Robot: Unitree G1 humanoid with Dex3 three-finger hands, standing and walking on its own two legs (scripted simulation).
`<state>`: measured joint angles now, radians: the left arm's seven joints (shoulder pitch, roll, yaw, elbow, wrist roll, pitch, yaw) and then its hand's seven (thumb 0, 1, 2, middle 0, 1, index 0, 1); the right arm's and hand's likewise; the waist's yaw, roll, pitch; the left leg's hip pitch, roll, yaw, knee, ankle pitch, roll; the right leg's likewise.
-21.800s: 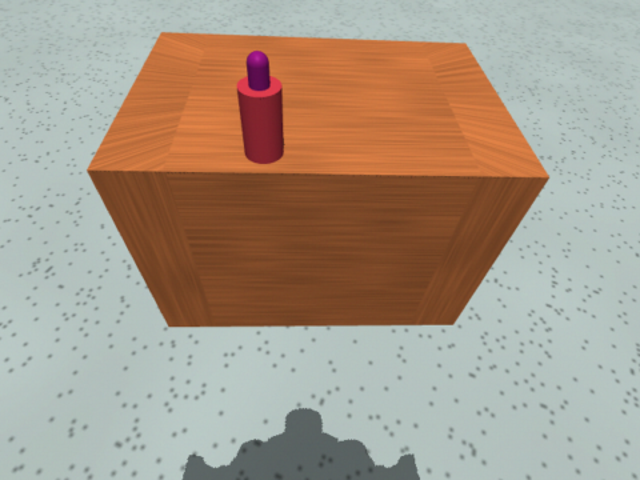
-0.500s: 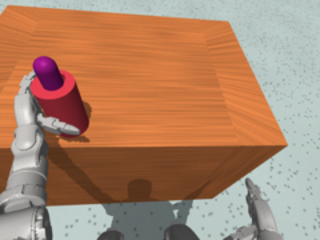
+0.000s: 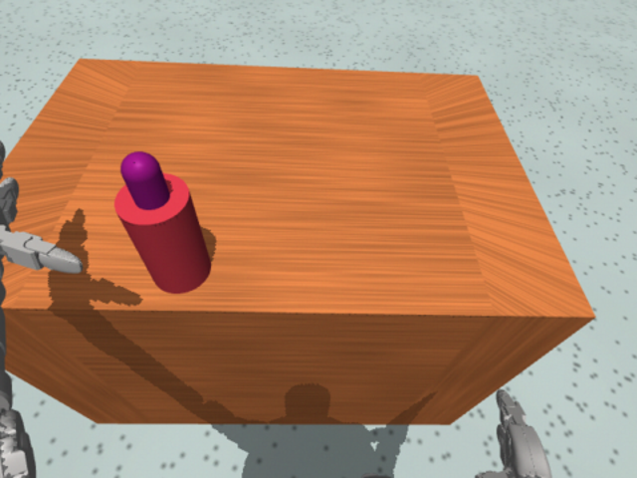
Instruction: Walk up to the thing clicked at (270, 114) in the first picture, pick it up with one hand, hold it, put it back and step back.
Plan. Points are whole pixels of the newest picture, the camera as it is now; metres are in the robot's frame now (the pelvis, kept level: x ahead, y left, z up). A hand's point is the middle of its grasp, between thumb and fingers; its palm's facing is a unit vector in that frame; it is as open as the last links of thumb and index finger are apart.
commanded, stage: sink last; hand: left
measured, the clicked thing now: (162, 222) +0.42 +0.19 +0.07
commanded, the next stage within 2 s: home in 1.02 s
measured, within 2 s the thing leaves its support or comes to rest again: neither
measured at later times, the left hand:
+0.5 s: hand (9, 334) +0.24 +0.28 +0.12, palm faces +0.39 -0.84 -0.37, open 17.4 cm
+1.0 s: hand (26, 431) +0.15 +0.22 +0.14, palm faces +0.34 -0.84 -0.43, open 17.5 cm
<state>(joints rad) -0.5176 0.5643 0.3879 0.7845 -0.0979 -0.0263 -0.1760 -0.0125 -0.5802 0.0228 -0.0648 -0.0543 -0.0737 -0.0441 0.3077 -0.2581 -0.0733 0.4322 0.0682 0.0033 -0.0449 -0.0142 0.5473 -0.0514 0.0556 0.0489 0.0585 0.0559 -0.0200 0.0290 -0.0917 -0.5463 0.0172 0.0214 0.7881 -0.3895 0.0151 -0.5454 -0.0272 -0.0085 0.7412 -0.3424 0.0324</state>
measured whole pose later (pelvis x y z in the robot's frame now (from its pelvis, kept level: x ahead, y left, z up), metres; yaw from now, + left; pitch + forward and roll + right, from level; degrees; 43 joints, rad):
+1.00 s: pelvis -0.02 -0.03 +0.02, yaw +2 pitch -2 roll +0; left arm 0.53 0.33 0.27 -0.28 -0.06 -0.23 0.03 -0.01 -0.54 0.02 -0.07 -0.05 -0.06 -0.05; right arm 0.31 -0.21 -0.13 0.52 0.02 -0.11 -0.06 -0.01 0.52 -0.05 0.06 0.05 0.06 0.06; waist 0.05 0.06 0.01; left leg -0.26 0.02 -0.02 0.58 -0.28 -0.02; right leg -0.27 -0.03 -0.05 0.59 -0.28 0.00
